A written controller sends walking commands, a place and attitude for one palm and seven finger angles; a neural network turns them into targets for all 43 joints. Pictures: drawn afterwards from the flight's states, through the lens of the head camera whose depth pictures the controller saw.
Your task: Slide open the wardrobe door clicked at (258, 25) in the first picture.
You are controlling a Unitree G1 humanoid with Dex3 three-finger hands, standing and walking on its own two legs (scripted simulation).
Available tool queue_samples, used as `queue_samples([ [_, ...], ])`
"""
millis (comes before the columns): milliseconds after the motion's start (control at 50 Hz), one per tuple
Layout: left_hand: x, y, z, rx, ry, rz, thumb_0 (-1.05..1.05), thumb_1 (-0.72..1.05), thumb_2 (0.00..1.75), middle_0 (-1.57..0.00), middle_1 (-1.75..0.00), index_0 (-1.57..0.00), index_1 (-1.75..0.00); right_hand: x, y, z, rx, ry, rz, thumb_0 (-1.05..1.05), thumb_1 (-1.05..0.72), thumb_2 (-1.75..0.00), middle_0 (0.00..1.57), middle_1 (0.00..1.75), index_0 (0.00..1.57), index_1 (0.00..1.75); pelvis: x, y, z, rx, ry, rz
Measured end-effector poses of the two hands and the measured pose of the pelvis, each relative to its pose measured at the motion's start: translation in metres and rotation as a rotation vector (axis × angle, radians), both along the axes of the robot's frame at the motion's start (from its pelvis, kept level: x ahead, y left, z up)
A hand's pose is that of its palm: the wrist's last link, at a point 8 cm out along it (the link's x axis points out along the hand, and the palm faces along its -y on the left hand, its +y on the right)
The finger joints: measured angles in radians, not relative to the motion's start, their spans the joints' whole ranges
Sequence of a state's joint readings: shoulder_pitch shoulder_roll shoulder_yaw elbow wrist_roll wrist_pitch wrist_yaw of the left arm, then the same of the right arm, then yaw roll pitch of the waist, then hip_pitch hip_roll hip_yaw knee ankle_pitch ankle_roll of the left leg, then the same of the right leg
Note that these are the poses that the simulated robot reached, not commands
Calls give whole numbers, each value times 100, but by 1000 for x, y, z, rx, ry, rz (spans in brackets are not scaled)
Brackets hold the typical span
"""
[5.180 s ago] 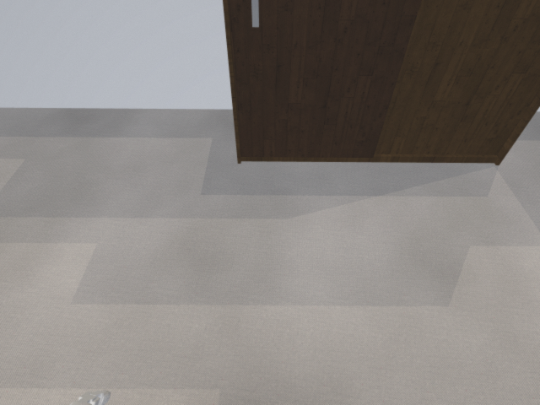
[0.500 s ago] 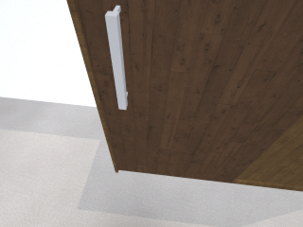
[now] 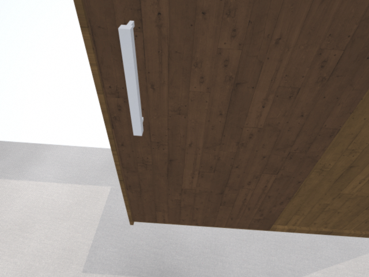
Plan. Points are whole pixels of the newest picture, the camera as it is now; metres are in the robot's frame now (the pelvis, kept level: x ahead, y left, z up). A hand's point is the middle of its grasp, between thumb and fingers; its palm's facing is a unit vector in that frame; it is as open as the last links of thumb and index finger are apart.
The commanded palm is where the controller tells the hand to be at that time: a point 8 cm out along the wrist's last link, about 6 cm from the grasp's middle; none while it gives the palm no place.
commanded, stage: come to a stop and stand still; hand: left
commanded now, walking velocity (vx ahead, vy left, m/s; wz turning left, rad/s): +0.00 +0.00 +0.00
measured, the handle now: (135, 84) +0.55 +0.15 +0.16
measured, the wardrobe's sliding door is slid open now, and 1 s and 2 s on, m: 0.00 0.00 0.00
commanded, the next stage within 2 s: look again from close up in 0.58 s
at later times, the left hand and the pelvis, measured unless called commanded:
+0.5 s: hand out of the picture -0.04 +0.19 -0.17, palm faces +0.05 -0.99 -0.16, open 7.4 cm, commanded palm none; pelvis +0.00 +0.03 +0.01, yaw +0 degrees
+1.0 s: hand out of the picture +0.01 +0.23 -0.16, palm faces +0.01 -0.98 -0.21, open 7.4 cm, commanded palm none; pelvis +0.02 +0.04 +0.02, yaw +0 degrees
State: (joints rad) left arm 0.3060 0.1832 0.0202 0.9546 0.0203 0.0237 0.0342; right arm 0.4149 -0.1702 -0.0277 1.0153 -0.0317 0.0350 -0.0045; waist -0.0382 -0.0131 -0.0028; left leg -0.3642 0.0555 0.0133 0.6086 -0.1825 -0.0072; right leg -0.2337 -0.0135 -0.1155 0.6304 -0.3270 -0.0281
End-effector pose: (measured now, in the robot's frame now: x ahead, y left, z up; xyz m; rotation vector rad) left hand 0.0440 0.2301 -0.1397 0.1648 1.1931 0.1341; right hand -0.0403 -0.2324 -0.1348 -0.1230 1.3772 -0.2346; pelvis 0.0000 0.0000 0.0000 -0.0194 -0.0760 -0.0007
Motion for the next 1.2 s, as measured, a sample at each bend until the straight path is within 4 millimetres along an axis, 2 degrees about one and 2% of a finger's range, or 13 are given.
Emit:
queue_samples([
  [100, -10, 10, -1, -4, 25, 12, 0, 91, 90, -20, -30, -20, -30, -20, 19, 3, 22, 60, -1, 0, -91, -90, 20, 30, 20, 30, -3, 7, 2, -4, 21, 6],
  [180, -27, 15, -1, -7, 69, 28, 0, 91, 90, -20, -30, -20, -30, -17, 32, 4, 40, 64, 6, 1, -91, -90, 20, 30, 20, 30, -4, 13, 4, -8, 30, 9],
  [300, -60, 17, -1, -18, 149, 55, 0, 91, 90, -20, -30, -20, -30, 11, 43, 4, 51, 8, 33, 0, -90, -90, 20, 30, 20, 30, -4, 20, 7, -10, 37, 7],
  [380, -79, 15, -1, -31, 194, 71, 0, 91, 90, -20, -30, -20, -30, 32, 41, 5, 32, -30, 59, 1, -92, -90, 20, 30, 20, 30, -3, 25, 8, -11, 36, 5],
  [540, -95, 14, -1, -50, 243, 81, 0, 91, 90, -20, -30, -20, -30, 58, 33, 12, -1, -81, 80, 1, -92, -90, 20, 30, 20, 30, 1, 31, 10, -8, 40, 1],
  [700, -86, 23, 2, -39, 234, 69, 0, 91, 90, -20, -30, -20, -30, 70, 35, 14, -4, -89, 89, 1, -91, -90, 20, 30, 20, 30, 6, 35, 12, -7, 43, -3],
  [980, -42, 45, 10, 10, 180, 30, 0, 91, 90, -20, -30, -20, -30, 67, 38, 13, 11, -36, 78, 0, -91, -90, 20, 30, 20, 30, 18, 38, 15, 1, 50, -7],
  [1200, -14, 47, 13, 24, 160, 2, 0, 91, 90, -20, -30, -20, -30, 81, 28, 16, -1, -37, 74, 0, -90, -90, 20, 30, 20, 30, 29, 35, 17, 8, 50, -14],
])
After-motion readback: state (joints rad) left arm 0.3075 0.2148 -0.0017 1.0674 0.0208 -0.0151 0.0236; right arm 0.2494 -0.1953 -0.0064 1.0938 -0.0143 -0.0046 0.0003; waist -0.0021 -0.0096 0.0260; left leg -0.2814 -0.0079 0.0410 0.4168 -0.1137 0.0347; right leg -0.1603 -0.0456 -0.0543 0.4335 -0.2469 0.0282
